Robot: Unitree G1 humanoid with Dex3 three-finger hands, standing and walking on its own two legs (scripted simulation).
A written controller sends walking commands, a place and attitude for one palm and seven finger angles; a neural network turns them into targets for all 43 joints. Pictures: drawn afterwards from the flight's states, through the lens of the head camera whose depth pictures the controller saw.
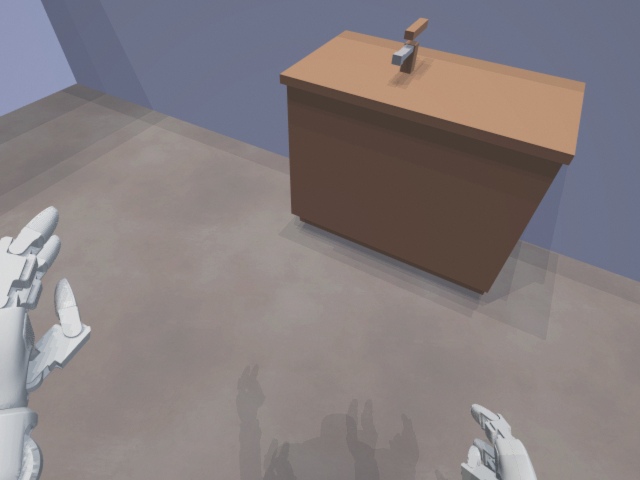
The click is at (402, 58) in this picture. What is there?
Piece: tap's lever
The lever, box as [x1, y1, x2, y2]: [391, 52, 404, 65]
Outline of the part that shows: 395,52 393,54 391,63 400,65 402,63 404,54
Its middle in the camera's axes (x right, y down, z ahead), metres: +0.23 -0.53 +1.14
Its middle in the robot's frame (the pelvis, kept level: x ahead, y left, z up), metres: +1.23 -0.15 +0.02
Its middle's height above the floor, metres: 0.80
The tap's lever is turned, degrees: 0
